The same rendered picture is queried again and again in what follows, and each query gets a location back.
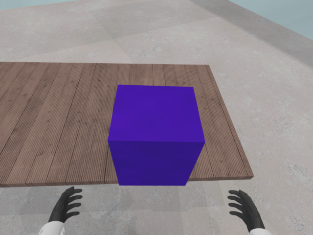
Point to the left robot forearm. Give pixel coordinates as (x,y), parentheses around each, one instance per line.
(53,228)

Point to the robot left hand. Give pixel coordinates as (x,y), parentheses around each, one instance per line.
(61,208)

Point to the table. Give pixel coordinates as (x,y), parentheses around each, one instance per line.
(55,120)

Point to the robot right hand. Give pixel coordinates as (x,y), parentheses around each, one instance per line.
(249,214)

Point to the carton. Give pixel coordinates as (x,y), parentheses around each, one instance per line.
(155,135)

